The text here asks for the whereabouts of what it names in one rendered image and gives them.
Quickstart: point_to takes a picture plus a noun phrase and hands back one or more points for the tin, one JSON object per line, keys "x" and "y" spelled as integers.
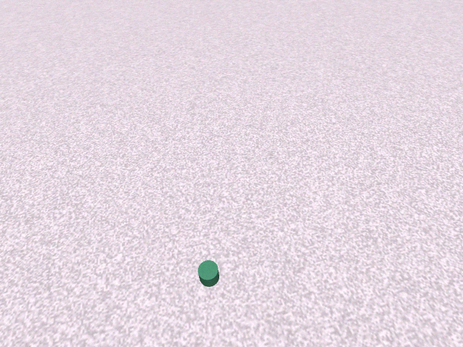
{"x": 208, "y": 273}

